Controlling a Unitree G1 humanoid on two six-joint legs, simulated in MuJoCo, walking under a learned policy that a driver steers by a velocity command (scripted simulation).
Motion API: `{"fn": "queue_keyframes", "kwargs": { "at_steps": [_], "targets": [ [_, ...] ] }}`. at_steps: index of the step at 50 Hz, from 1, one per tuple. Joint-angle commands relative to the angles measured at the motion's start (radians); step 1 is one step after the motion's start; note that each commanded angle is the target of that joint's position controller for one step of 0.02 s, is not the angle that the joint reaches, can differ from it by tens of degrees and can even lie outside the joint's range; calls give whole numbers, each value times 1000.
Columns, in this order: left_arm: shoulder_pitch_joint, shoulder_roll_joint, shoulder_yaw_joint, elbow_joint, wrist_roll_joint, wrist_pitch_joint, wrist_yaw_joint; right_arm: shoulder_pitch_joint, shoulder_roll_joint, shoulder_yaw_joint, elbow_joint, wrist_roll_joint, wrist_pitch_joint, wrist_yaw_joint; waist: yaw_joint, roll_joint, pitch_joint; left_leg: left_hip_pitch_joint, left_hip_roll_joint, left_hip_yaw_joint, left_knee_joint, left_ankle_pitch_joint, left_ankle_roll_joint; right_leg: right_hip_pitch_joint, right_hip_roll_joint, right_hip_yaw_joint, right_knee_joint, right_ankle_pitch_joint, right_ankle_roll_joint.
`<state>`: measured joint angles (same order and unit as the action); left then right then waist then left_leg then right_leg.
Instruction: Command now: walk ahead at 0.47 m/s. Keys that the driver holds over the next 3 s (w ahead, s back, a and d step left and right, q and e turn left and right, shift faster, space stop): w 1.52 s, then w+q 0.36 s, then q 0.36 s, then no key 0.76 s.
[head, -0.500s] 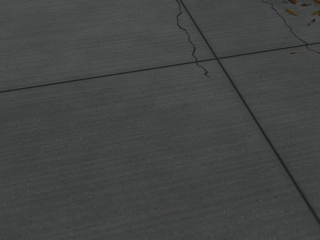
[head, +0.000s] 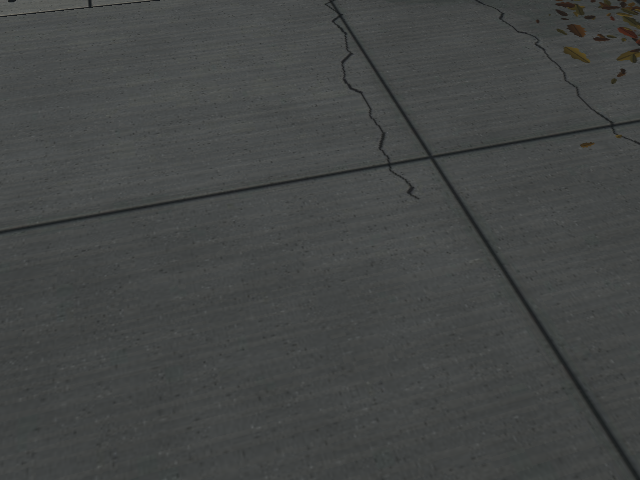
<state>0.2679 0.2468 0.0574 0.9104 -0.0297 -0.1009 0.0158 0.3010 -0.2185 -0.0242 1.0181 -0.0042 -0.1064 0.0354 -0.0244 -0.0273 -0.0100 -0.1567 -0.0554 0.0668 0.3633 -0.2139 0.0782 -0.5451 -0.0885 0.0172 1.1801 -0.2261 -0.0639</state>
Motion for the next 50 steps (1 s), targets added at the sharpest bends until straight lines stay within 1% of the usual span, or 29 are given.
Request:
{"fn": "queue_keyframes", "kwargs": {
  "at_steps": [1,4,7,12,14,15,16,17,18,19,20,21,22,23,25,27,31,34,38,40,42,43,44,45,46,47,48,49,50],
  "targets": [
    [38,58,22,-37,15,11,2,22,-129,-16,-27,1,-10,-13,34,77,94,10,250,-225,-252,205,126,-162,-65,23,-80,106,17],
    [-120,43,15,-99,21,4,-7,60,-142,-17,-24,-3,2,-33,5,60,101,43,245,-180,-259,293,124,-223,-60,8,-283,237,46],
    [-259,24,2,-140,14,-5,-23,106,-151,-19,-22,7,6,-45,-36,67,112,50,223,-133,-279,285,102,-158,-17,-34,-497,356,50],
    [-399,28,-11,-200,5,-17,-57,200,-153,-25,8,17,26,-48,-64,70,140,237,282,-131,-214,353,106,-187,20,-39,-650,316,21],
    [-391,50,-6,-211,3,-24,-70,192,-169,-33,3,14,35,-51,-33,89,114,300,304,-125,-144,514,94,-136,45,-50,-681,242,-9],
    [-349,74,4,-204,5,-25,-70,179,-184,-37,-4,12,39,-52,-2,113,72,318,305,-122,-83,688,84,-54,75,-69,-680,201,-25],
    [-261,110,20,-184,5,-25,-67,165,-197,-41,-11,7,44,-52,51,142,3,325,296,-112,29,873,73,76,111,-90,-675,168,-48],
    [-85,156,43,-134,4,-22,-60,138,-192,-37,-23,2,50,-50,142,149,-102,257,254,-80,228,938,46,316,123,-95,-689,201,-83],
    [116,227,62,-91,21,-17,-47,134,-164,-22,-51,-11,47,-48,205,73,-255,5,204,-57,538,648,19,674,-60,110,-637,217,-152],
    [189,282,72,-60,33,-15,-52,296,0,23,-49,-3,23,-29,116,-207,-442,-409,-4,-93,921,-205,-44,1054,-327,648,-734,26,-344],
    [190,177,46,-55,25,-10,-48,220,-111,-2,-39,29,-6,-23,163,-133,-417,-520,16,-227,1036,-334,-25,1022,-305,745,-848,-70,-312],
    [78,145,33,-68,19,-10,-42,92,-174,-21,-90,55,-23,-23,141,-119,-214,-593,75,-194,1039,-264,-12,855,-268,561,-879,-24,-252],
    [-13,120,23,-85,22,-13,-42,24,-177,-22,-109,54,-29,-31,104,-13,-123,-554,129,-169,983,-170,-12,674,-230,430,-917,86,-221],
    [-66,95,16,-91,30,-17,-47,2,-167,-30,-110,38,-23,-38,66,29,-56,-507,160,-152,915,-122,-19,530,-189,334,-948,182,-201],
    [-88,70,9,-79,38,-23,-56,60,-116,-31,-100,26,7,-41,4,-8,-30,-402,196,-155,839,-85,-28,395,-142,236,-1009,212,-191],
    [-65,94,14,-57,31,-28,-54,55,-91,-29,-107,22,27,-45,-13,-18,6,-404,212,-138,763,-67,-46,325,-132,174,-1053,240,-203],
    [-5,140,26,-31,30,-19,-28,-110,-102,-33,-165,7,29,-44,20,-18,53,-502,220,-120,518,159,-76,337,-105,95,-1088,235,-185],
    [41,157,28,-13,20,-12,-18,-226,-87,-25,-193,11,19,-35,58,-19,64,-450,179,-81,316,305,-77,350,-76,35,-1083,229,-149],
    [114,168,32,27,8,1,-16,-338,-98,-22,-233,23,13,-17,93,-27,84,-469,156,-81,204,288,-63,478,-128,48,-1036,198,-139],
    [118,177,37,36,6,11,-12,-354,-117,-26,-251,24,7,-6,82,-33,82,-470,149,-86,168,215,-38,548,-164,65,-992,221,-124],
    [93,192,42,33,7,24,-9,-296,-146,-38,-243,25,0,0,36,-53,46,-367,120,-61,142,144,-11,581,-174,65,-915,358,-101],
    [71,188,39,27,8,30,-8,-194,-173,-55,-214,22,-2,-2,-23,-49,-13,-224,86,-29,120,134,9,571,-138,31,-791,516,-79],
    [74,154,25,18,18,33,-6,-16,-229,-83,-161,19,-2,-10,-90,-17,-132,29,107,-52,141,151,44,477,-79,-16,-570,531,-49],
    [161,66,-4,-8,31,21,-11,131,-335,-108,-136,-3,2,-17,-86,178,-295,417,360,-417,135,94,171,135,41,-76,-177,215,15],
    [191,27,-18,5,21,-2,-17,165,-309,-100,-121,9,8,-10,-79,329,-380,558,464,-791,-43,-67,261,-110,152,18,50,-335,40],
    [117,136,8,-7,-6,-20,-22,107,-238,-77,-132,17,6,-8,-85,234,-265,477,433,-719,-70,-150,213,-220,87,97,148,-319,18],
    [37,155,11,-32,-18,-28,-23,27,-198,-65,-155,14,5,-10,-67,174,-157,343,399,-574,-80,-112,174,-244,33,71,136,-230,0],
    [-2,147,13,-37,-7,-26,-16,-47,-171,-56,-167,6,3,-8,-35,102,-80,196,359,-466,-112,-27,155,-206,-13,50,73,-140,2],
    [-6,142,21,-36,7,-15,-10,-88,-141,-48,-172,-2,-1,-5,-3,103,-43,96,323,-393,-143,42,140,-149,-46,54,9,-84,4]
  ]
}}
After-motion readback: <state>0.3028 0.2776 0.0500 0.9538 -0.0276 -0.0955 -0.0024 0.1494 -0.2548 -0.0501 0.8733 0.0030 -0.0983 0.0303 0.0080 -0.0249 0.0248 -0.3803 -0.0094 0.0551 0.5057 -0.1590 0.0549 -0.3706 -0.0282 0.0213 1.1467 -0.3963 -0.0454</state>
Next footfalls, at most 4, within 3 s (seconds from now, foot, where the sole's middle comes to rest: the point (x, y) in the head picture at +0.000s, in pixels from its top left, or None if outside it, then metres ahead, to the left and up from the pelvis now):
0.36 right None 0.40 -0.13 -0.78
0.88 left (263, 415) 0.68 0.12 -0.78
1.44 right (358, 299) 1.00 -0.11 -0.78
2.00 left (263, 221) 1.29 0.14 -0.78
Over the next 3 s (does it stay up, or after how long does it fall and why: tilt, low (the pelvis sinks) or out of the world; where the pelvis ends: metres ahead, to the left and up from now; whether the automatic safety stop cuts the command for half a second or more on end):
stays up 1.29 0.06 -0.01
